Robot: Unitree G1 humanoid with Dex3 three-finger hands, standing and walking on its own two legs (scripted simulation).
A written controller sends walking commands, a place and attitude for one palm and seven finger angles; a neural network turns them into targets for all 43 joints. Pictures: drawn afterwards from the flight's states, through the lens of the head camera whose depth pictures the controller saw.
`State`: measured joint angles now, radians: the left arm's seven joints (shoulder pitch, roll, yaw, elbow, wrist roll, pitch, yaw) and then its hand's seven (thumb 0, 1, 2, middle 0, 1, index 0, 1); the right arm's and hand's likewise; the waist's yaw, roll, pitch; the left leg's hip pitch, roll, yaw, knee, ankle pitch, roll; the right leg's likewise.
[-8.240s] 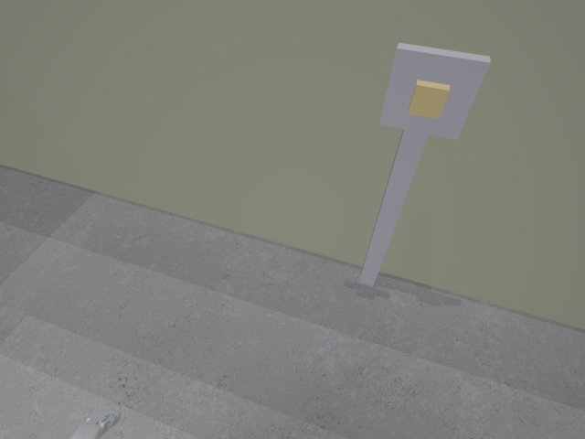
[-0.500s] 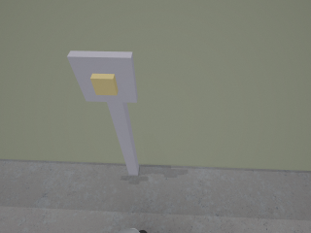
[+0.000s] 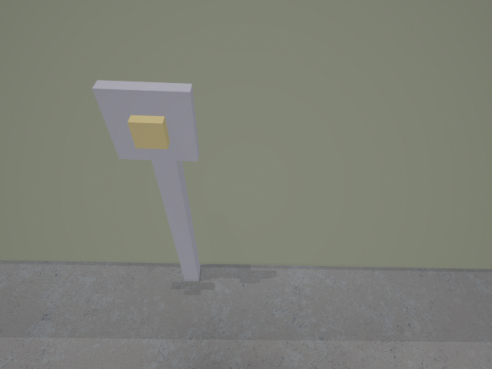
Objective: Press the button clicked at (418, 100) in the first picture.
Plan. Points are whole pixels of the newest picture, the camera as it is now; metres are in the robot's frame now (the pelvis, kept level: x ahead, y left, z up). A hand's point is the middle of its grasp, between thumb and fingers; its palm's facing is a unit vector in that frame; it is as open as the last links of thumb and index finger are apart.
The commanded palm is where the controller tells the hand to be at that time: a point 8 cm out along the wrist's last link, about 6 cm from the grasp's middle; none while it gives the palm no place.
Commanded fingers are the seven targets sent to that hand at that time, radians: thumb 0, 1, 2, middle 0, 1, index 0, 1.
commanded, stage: look again from close up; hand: left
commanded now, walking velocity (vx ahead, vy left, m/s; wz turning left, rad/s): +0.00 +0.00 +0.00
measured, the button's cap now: (150, 131) +0.54 +0.23 +0.08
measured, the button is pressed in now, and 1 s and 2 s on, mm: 0 0 0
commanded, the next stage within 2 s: raise the hand and make a fist in 0.60 s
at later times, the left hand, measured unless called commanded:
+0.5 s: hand out of the picture +0.05 +0.17 -0.18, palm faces +0.00 -0.99 -0.17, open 7.4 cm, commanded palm none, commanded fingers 0.00 0.90 0.90 -0.20 -0.30 -0.20 -0.30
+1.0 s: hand (166, 265) +0.28 +0.15 +0.01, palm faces +0.07 -1.00 -0.04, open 6.3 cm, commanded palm +0.18 +0.22 -0.04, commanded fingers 0.00 0.90 0.90 -0.64 -0.78 -0.64 -0.78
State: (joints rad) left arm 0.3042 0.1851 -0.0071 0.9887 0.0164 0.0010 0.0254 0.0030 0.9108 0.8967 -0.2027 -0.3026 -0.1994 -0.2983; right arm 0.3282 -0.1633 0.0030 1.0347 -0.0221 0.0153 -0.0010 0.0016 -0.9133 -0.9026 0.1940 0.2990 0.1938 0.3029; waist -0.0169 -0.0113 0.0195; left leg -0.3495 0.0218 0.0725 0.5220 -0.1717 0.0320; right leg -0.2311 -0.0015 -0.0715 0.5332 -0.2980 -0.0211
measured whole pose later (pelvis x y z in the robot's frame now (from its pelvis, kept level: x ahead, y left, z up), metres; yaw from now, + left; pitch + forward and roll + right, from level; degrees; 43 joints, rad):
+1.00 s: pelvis +0.06 -0.02 -0.03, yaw +0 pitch +10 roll +2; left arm 0.38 0.15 0.14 0.12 -0.21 -0.40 -0.19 0.00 0.92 0.90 -0.39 -0.51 -0.39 -0.51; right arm 0.17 -0.21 -0.05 0.70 0.01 -0.20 -0.01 0.01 -0.91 -0.90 0.20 0.30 0.20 0.30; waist -0.02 0.00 -0.13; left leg -0.57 0.02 0.06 0.76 -0.34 -0.01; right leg -0.48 -0.01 -0.04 0.83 -0.49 -0.03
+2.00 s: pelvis +0.03 +0.01 -0.03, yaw +1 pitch +8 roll -2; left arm 0.37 0.24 0.17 -0.10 -0.27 -0.26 -0.20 0.01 0.90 0.90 -1.30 -1.50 -1.30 -1.50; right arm 0.21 -0.23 0.03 0.54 0.04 -0.21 -0.07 0.01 -0.91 -0.90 0.20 0.30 0.20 0.30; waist 0.01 0.04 -0.11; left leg -0.64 0.02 0.03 0.87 -0.36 0.04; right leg -0.48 -0.01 -0.08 0.82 -0.48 0.00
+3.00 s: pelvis +0.02 -0.03 -0.02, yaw +2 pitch +4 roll -1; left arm 0.17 0.29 0.26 0.12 -0.31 -0.22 -0.28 0.02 0.90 0.90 -1.31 -1.50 -1.30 -1.50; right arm 0.24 -0.26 0.04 0.62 0.06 -0.20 -0.09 0.01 -0.91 -0.90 0.20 0.30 0.20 0.30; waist 0.01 0.06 -0.06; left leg -0.51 0.04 0.00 0.74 -0.30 -0.01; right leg -0.37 0.03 -0.10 0.73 -0.44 -0.05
